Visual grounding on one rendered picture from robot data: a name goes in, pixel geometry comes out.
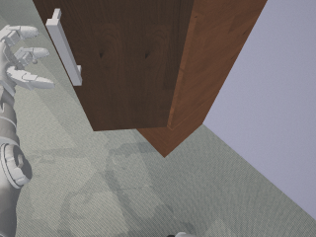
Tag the robot left hand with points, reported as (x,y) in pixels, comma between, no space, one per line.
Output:
(23,57)

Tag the cupboard door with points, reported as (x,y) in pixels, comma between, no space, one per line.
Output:
(130,52)

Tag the robot left upper arm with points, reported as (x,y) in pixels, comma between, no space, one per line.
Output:
(15,171)

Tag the handle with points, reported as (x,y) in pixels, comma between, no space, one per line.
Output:
(60,41)

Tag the robot left forearm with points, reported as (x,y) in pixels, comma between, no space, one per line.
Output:
(8,118)

